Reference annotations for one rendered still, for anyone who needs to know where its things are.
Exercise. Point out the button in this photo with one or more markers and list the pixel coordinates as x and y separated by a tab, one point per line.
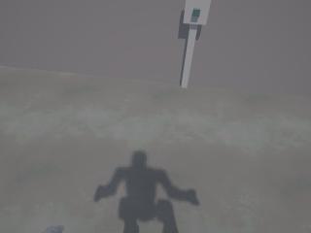
196	12

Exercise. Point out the panel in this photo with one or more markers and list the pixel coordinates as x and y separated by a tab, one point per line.
204	6

